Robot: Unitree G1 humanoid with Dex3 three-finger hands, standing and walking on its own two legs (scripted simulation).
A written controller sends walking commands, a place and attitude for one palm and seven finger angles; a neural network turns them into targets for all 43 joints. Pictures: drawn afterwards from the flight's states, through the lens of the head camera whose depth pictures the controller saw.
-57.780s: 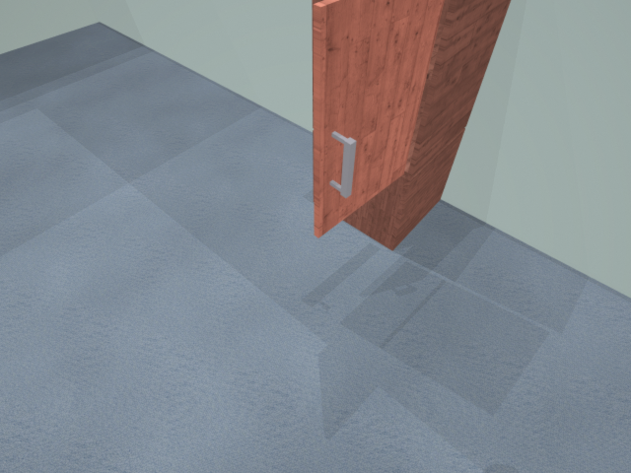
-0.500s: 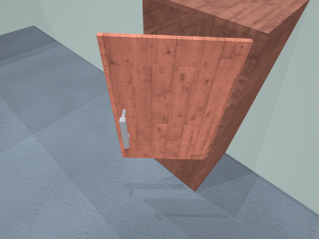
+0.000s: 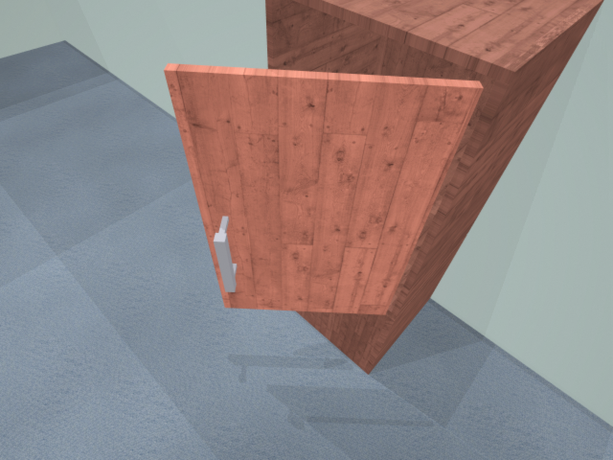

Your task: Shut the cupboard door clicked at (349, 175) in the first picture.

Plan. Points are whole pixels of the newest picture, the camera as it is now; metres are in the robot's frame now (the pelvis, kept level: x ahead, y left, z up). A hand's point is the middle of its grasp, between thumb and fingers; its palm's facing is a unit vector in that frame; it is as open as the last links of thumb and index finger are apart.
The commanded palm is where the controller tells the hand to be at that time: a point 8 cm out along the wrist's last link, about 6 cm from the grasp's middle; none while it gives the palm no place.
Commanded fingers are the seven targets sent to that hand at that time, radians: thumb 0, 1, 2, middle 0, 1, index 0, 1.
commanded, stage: come to a stop and stand still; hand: left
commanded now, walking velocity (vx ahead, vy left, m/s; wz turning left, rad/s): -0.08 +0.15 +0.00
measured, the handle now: (227, 256) +0.47 +0.18 -0.09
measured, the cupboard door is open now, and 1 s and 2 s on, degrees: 41 41 41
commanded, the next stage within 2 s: look again from close up in 0.90 s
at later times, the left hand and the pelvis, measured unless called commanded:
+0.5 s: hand out of the picture +0.04 +0.18 -0.17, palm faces +0.04 -0.97 -0.23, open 7.3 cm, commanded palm none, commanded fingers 0.00 0.90 0.90 -0.20 -0.30 -0.20 -0.30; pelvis +0.01 -0.01 +0.00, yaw +0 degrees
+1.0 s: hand out of the picture -0.03 +0.15 -0.17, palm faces +0.02 -0.99 -0.17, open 7.3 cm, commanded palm none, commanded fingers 0.00 0.90 0.90 -0.20 -0.30 -0.20 -0.30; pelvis +0.00 -0.01 +0.00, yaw +1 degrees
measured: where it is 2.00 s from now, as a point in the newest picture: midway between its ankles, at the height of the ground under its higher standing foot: outside the picture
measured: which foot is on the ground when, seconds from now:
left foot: up 0.00-0.12, down 0.14-1.00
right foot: down 0.00-1.00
